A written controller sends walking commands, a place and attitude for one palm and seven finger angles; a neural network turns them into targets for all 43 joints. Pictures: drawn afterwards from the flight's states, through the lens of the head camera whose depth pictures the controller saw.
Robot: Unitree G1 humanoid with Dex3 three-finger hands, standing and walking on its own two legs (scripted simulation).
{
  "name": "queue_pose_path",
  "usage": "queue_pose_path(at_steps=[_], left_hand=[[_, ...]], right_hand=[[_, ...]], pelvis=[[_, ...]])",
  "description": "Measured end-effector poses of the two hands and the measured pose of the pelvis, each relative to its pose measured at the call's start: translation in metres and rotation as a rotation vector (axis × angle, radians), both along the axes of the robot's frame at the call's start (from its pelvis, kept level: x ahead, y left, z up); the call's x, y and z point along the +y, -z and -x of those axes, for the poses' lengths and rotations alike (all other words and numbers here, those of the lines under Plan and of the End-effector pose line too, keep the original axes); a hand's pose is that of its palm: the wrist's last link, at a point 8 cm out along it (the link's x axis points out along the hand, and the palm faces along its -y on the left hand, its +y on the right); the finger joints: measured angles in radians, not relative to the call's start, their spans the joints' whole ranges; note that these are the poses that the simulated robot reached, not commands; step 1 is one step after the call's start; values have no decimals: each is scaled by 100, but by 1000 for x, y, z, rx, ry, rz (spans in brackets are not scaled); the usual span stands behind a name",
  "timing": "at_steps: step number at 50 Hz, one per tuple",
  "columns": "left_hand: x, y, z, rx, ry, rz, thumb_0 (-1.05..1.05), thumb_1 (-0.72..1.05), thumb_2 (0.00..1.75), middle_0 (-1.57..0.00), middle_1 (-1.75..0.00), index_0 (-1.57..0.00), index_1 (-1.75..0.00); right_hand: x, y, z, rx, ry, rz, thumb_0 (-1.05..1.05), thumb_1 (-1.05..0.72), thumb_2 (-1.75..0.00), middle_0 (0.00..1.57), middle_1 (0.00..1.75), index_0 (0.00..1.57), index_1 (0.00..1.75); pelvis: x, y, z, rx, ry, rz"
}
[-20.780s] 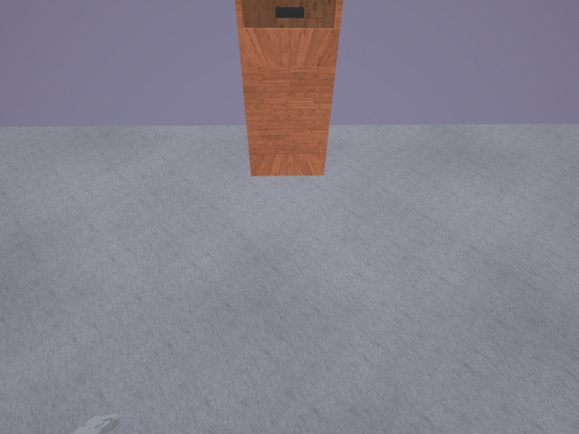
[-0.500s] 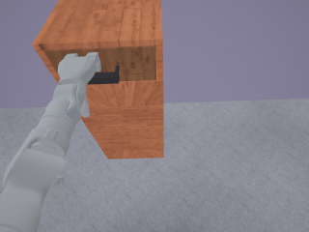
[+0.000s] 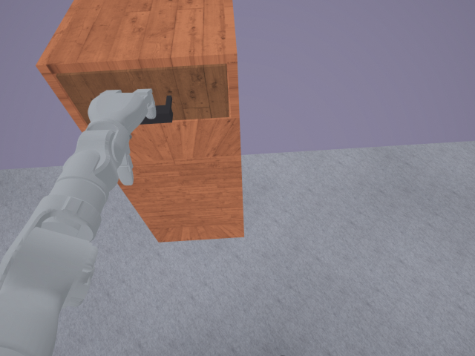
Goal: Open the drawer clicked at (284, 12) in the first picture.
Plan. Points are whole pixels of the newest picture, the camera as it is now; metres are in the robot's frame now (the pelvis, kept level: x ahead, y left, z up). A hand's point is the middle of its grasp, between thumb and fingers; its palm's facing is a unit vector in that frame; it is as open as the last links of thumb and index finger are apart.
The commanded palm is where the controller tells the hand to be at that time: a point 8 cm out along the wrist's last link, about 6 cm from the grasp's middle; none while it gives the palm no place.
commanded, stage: re-aim the fingers above the handle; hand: left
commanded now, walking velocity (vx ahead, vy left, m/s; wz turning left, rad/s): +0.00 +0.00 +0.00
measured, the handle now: (148, 108) +0.60 +0.18 +0.05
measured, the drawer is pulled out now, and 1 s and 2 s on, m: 0.00 0.00 0.00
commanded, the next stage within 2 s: lower the fingers behind the handle in 1.18 s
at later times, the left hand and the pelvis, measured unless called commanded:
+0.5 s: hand (119, 131) +0.49 +0.21 +0.09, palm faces -0.19 +0.03 -0.98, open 13.9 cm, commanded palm +0.49 +0.20 +0.16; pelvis +0.01 +0.00 +0.00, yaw +1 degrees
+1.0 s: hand (146, 126) +0.50 +0.16 +0.09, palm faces -0.09 -0.03 -1.00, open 13.8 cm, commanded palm +0.49 +0.19 +0.16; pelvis +0.02 +0.00 +0.00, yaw +0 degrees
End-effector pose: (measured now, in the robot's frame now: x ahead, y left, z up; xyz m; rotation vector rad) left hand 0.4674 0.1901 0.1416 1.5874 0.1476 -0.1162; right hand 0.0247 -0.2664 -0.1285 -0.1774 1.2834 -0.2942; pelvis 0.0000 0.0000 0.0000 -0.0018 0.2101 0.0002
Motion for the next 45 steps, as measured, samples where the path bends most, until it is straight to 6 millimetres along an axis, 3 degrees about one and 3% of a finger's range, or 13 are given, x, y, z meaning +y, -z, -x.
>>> queue_pose_path(at_steps=[4, 7, 12, 16, 19, 23, 28, 31, 36, 41, 45], left_hand=[[-39, 0, 1, -92, 214, 74, 0, -49, 30, -32, -120, -32, -120], [-47, -14, -7, -253, 234, 110, 0, -49, 30, -32, -120, -33, -120], [-13, -36, -28, -387, -12, -39, 0, -49, 30, -32, -120, -32, -120], [35, -33, -33, -210, -288, -104, 0, -49, 30, -31, -120, -32, -120], [53, -20, -27, -27, -335, -93, 0, -49, 30, -31, -120, -31, -120], [29, 3, -17, 69, -108, -76, 0, -49, 30, -31, -120, -31, -120], [-4, -12, -11, -72, 162, 71, 0, -49, 30, -32, -120, -29, -122], [-18, -20, -16, -188, 211, 109, 0, -49, 30, -32, -120, -30, -122], [0, -23, -36, -315, 18, 37, 0, -49, 30, -32, -120, -31, -121], [29, -9, -36, -173, -187, -69, 0, -49, 30, -31, -120, -31, -121], [17, -1, -24, -53, -119, -7, 0, -49, 30, -31, -120, -32, -120]], right_hand=[[-9, -7, -10, -44, -20, 55, 1, -90, -90, 20, 30, 20, 30], [-12, -8, -15, -79, -19, 68, 1, -91, -90, 20, 30, 20, 30], [-4, 3, -18, -77, -12, 18, 1, -91, -90, 20, 30, 20, 30], [6, 11, -14, -39, 23, -35, 1, -91, -90, 20, 30, 20, 30], [10, 9, -9, -13, 32, -41, 1, -91, -90, 20, 30, 20, 30], [8, 3, -6, 23, -8, -10, 1, -90, -90, 20, 30, 20, 30], [0, -3, -17, 18, -46, 44, 1, -90, -90, 20, 30, 20, 30], [-2, -4, -24, -8, -53, 46, 1, -90, -90, 20, 30, 20, 30], [3, 3, -31, -41, -41, 4, 1, -91, -90, 20, 30, 20, 30], [15, 12, -26, -20, -1, -65, 1, -91, -90, 20, 30, 20, 30], [18, 9, -23, 2, 3, -68, 1, -91, -90, 20, 30, 20, 30]], pelvis=[[1, 3, 3, 6, -3, 0], [2, 5, 5, 25, 11, -3], [3, 7, 7, 50, 36, -9], [3, 5, 5, 60, 48, -14], [3, 2, -1, 58, 35, -7], [3, 2, -8, 42, -1, 5], [6, 4, -13, 27, -23, 13], [8, 7, -13, 38, -20, 14], [9, 10, -9, 74, 15, 6], [9, 7, -12, 83, 31, 3], [7, 3, -17, 57, 15, 7]])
